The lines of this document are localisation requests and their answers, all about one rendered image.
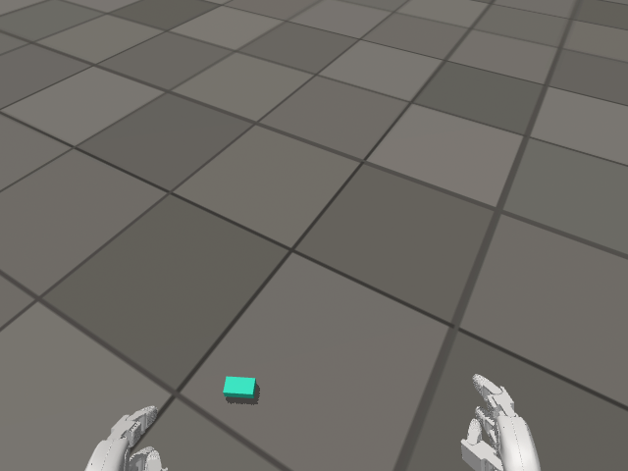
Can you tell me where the left robot hand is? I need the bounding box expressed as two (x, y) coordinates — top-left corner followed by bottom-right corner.
(84, 406), (168, 471)

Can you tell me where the right robot hand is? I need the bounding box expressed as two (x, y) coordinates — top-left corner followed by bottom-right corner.
(461, 374), (541, 471)

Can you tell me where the small box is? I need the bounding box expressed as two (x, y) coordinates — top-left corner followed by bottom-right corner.
(223, 377), (256, 398)

